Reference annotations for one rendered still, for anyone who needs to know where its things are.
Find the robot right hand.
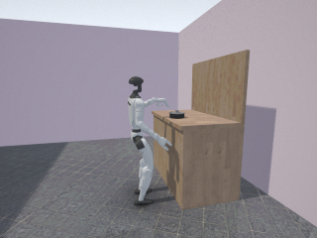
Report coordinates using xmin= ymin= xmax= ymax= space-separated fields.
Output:
xmin=158 ymin=137 xmax=172 ymax=151

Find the left robot forearm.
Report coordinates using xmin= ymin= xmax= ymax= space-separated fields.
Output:
xmin=144 ymin=97 xmax=159 ymax=107

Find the pot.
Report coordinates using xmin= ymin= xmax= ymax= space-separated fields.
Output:
xmin=169 ymin=114 xmax=184 ymax=119

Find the right robot forearm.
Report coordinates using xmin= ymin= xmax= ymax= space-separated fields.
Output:
xmin=138 ymin=121 xmax=160 ymax=141

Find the robot torso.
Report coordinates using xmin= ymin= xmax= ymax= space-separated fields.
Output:
xmin=128 ymin=96 xmax=145 ymax=143

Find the lid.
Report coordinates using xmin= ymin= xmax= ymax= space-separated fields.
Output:
xmin=169 ymin=111 xmax=185 ymax=114

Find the right robot upper arm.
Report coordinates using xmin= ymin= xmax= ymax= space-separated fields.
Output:
xmin=134 ymin=98 xmax=144 ymax=128

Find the robot left hand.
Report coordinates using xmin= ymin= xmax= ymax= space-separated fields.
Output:
xmin=157 ymin=98 xmax=169 ymax=107

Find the table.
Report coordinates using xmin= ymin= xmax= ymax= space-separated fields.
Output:
xmin=152 ymin=50 xmax=250 ymax=210

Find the right robot shin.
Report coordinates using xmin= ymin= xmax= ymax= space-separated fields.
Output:
xmin=139 ymin=169 xmax=154 ymax=201

